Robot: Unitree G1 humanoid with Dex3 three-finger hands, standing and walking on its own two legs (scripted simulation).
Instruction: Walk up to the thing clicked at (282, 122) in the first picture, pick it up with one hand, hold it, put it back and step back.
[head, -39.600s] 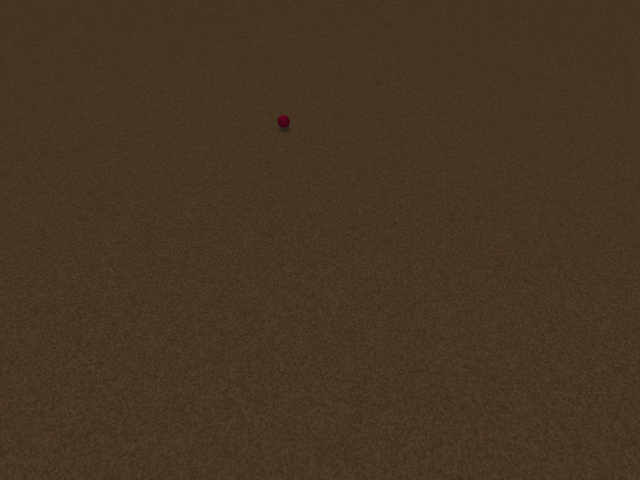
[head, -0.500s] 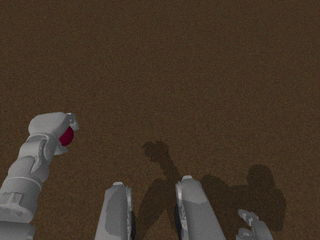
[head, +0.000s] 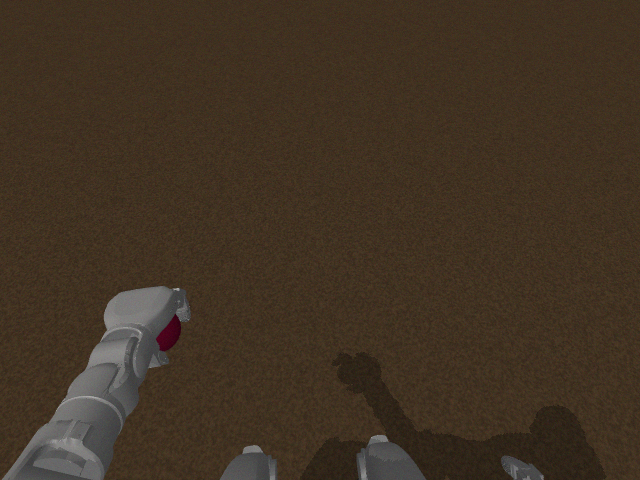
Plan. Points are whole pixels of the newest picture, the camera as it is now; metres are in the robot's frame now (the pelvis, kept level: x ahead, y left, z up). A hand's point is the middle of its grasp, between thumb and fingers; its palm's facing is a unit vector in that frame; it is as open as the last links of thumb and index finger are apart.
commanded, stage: lift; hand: left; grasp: from above
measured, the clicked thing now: (156, 329) +0.36 +0.23 -0.09
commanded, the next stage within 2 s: hold in 0.22 s
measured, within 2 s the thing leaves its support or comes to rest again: neither
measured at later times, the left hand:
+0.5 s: hand (141, 307) +0.36 +0.23 -0.02, palm faces -0.46 -0.06 -0.89, open 8.4 cm
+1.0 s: hand (137, 296) +0.36 +0.22 +0.02, palm faces -0.46 -0.05 -0.89, open 8.4 cm
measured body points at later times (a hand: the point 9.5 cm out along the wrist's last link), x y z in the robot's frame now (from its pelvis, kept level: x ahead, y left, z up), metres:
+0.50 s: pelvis +0.05 +0.01 +0.05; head +0.09 +0.00 +0.50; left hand +0.38 +0.23 +0.03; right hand +0.15 -0.26 -0.08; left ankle +0.05 +0.12 -0.66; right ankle +0.06 -0.13 -0.66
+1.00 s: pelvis +0.05 +0.00 +0.06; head +0.07 -0.01 +0.51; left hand +0.38 +0.22 +0.07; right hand +0.17 -0.26 -0.06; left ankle +0.05 +0.12 -0.66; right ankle +0.06 -0.13 -0.66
